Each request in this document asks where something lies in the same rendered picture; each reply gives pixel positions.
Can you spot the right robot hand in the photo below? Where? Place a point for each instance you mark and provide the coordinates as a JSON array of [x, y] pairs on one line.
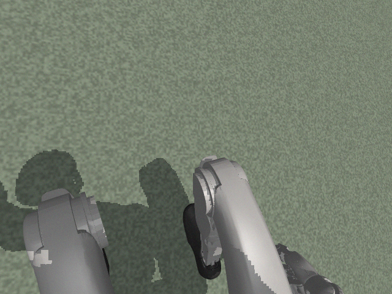
[[297, 268]]

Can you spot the right robot foot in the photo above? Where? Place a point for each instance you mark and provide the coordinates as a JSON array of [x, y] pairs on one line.
[[193, 238]]

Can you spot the right robot arm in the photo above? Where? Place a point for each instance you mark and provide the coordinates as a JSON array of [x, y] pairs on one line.
[[321, 285]]

